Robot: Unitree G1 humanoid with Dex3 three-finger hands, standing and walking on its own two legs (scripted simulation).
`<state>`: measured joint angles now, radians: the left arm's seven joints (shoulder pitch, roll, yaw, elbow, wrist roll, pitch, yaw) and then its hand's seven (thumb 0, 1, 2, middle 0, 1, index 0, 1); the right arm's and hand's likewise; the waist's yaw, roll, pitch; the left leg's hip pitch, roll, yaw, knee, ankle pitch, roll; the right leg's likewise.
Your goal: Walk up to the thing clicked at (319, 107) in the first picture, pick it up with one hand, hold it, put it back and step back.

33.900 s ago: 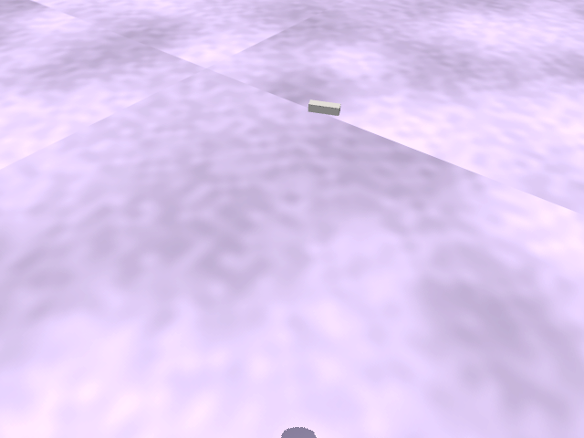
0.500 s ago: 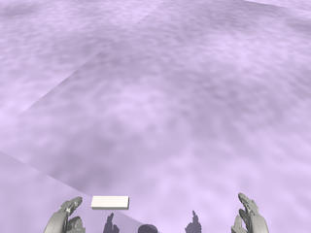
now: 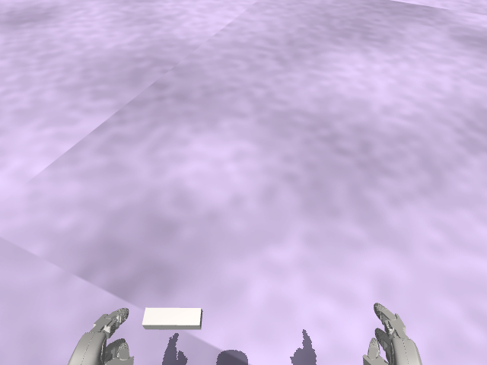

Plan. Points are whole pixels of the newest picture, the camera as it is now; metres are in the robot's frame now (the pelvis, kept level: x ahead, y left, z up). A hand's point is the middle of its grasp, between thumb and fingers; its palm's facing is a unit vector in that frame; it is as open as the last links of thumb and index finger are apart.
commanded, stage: home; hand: left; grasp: from above
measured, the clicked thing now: (173, 318) +0.42 +0.25 -0.69
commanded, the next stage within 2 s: stand in 0.48 s
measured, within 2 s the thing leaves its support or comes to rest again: neither
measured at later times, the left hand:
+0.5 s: hand out of the picture +0.16 +0.17 -0.05, palm faces +0.05 -0.98 -0.20, open 7.4 cm
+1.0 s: hand out of the picture +0.07 +0.24 -0.11, palm faces +0.05 -0.95 -0.32, open 7.4 cm
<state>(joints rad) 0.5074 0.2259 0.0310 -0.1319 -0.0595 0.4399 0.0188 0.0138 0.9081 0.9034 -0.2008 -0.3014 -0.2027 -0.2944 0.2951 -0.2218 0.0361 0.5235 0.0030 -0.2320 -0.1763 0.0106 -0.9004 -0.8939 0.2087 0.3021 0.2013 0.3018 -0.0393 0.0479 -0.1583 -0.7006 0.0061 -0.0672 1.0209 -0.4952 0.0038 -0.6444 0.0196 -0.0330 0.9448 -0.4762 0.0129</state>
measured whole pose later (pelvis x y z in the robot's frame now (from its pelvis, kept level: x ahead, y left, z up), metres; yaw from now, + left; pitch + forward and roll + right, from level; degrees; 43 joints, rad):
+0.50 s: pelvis +0.00 +0.00 +0.00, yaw +0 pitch +10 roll -3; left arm 0.51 0.23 0.03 -0.13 -0.06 0.44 0.02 0.01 0.91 0.90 -0.20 -0.30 -0.20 -0.29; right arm 0.30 -0.23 0.03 0.52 0.01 -0.23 -0.18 0.01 -0.90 -0.89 0.21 0.30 0.20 0.30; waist -0.04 0.05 -0.16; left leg -0.70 0.01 -0.07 1.02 -0.49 0.00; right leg -0.65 0.02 -0.04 0.95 -0.47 0.01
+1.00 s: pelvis -0.01 +0.01 +0.05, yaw +0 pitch -3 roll +0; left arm 0.21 0.28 0.05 0.92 0.03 0.03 0.04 0.01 0.91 0.90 -0.20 -0.30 -0.20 -0.30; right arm 0.19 -0.28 -0.04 0.97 -0.05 -0.01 -0.02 0.01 -0.90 -0.89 0.21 0.30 0.20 0.30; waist 0.02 0.00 0.05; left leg -0.25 -0.04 -0.02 0.59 -0.29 0.03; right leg -0.23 -0.03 0.01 0.58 -0.30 0.03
